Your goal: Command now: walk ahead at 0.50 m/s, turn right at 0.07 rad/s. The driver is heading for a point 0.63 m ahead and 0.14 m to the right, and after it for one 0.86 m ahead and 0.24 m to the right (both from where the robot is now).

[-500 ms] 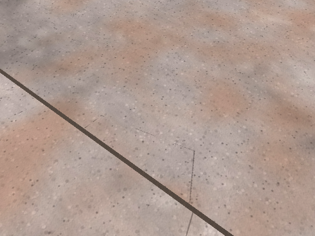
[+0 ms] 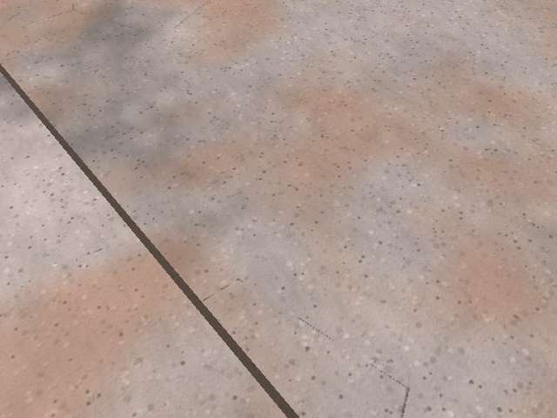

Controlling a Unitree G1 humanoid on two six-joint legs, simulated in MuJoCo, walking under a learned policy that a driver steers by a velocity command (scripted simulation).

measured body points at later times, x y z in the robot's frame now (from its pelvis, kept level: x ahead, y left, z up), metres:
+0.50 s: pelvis +0.24 +0.02 +0.00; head +0.26 +0.04 +0.45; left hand +0.39 +0.27 -0.13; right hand +0.25 -0.25 -0.11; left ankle +0.24 +0.11 -0.74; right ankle +0.22 -0.11 -0.66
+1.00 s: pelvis +0.45 -0.12 +0.00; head +0.47 -0.14 +0.44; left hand +0.66 +0.08 -0.12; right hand +0.42 -0.40 -0.13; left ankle +0.54 +0.02 -0.66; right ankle +0.44 -0.16 -0.74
